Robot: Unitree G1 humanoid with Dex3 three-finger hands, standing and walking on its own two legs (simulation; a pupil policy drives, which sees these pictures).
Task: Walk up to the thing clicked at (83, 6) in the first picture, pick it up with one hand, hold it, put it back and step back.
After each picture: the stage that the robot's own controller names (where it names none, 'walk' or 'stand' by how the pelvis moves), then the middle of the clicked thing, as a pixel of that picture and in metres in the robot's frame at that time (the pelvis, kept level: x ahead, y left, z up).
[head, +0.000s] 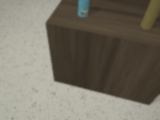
stand; (83, 6) +0.97 -0.02 -0.04
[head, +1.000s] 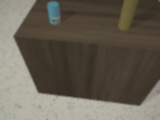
walk; (54, 13) +0.85 +0.19 -0.03
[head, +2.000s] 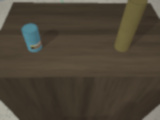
stand; (32, 38) +0.57 +0.23 -0.01
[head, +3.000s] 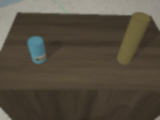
stand; (37, 50) +0.55 +0.20 -0.04
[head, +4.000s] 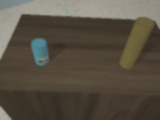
stand; (40, 52) +0.55 +0.19 -0.04
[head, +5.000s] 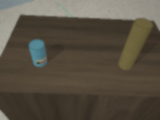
stand; (38, 53) +0.54 +0.20 -0.04
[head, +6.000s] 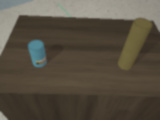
stand; (37, 54) +0.53 +0.20 -0.04
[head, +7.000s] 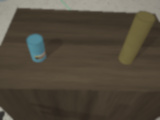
rise first; (36, 48) +0.54 +0.21 -0.04
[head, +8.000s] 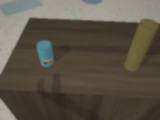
go down; (45, 53) +0.54 +0.20 -0.04
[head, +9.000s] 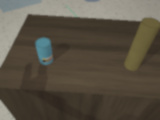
go down; (44, 51) +0.55 +0.19 -0.03
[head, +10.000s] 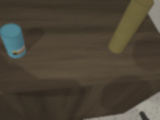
go down; (14, 41) +0.51 +0.20 +0.00
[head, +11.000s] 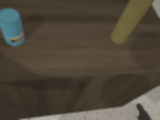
close in; (12, 28) +0.53 +0.19 +0.03
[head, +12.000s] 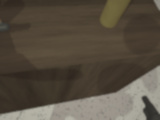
close; out of the picture +0.55 +0.22 +0.05
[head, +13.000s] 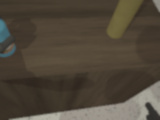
lift; out of the picture +0.48 +0.21 +0.04
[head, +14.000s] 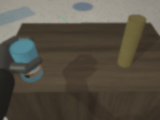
lift; (27, 61) +0.34 +0.16 +0.16
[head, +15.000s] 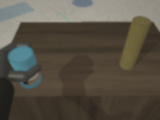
hold; (26, 68) +0.33 +0.17 +0.14
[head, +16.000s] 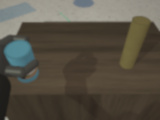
hold; (23, 62) +0.33 +0.17 +0.16
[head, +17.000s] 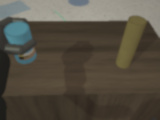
crouch; (21, 43) +0.40 +0.18 +0.18
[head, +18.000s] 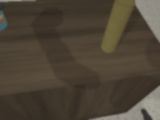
lower; out of the picture +0.52 +0.22 +0.17
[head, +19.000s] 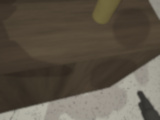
lower; out of the picture +0.56 +0.21 +0.06
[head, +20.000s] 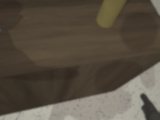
lower; out of the picture +0.54 +0.21 +0.05
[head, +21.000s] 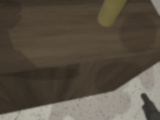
lower; out of the picture +0.54 +0.21 +0.05
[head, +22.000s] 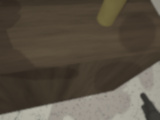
lower; out of the picture +0.54 +0.22 +0.05
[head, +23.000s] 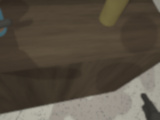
open; out of the picture +0.54 +0.20 +0.05
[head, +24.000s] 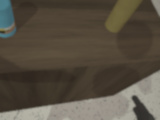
sink last; (1, 17) +0.53 +0.19 +0.04
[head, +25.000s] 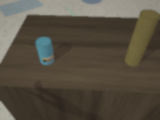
sink last; (45, 51) +0.54 +0.19 +0.01
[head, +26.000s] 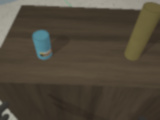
stand; (42, 45) +0.53 +0.19 +0.00
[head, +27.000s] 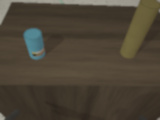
stand; (35, 44) +0.52 +0.20 +0.02
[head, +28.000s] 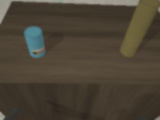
stand; (35, 42) +0.53 +0.20 +0.03
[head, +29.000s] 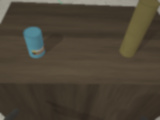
stand; (34, 42) +0.53 +0.20 +0.03
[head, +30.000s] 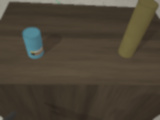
stand; (33, 43) +0.52 +0.19 +0.03
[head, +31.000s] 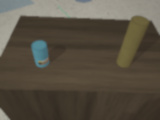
stand; (40, 54) +0.54 +0.19 -0.04
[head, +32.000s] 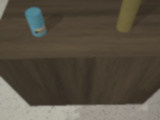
walk; (36, 22) +0.63 +0.22 +0.00
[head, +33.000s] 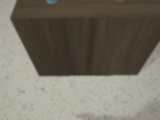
walk; out of the picture +0.91 +0.20 -0.02
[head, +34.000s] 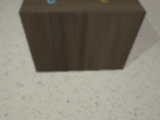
stand; out of the picture +1.14 +0.23 -0.03
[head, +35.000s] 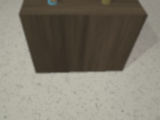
stand; out of the picture +1.11 +0.22 -0.04
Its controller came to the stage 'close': yes
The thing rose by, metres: 0.21
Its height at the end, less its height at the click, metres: +0.00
